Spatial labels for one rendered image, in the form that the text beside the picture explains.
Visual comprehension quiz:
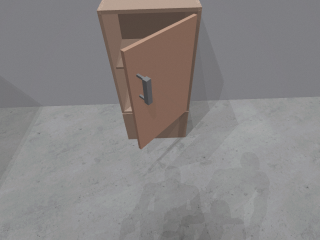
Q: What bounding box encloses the cupboard door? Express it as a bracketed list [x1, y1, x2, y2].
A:
[120, 14, 198, 149]

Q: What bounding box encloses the handle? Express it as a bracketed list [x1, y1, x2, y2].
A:
[136, 74, 153, 105]

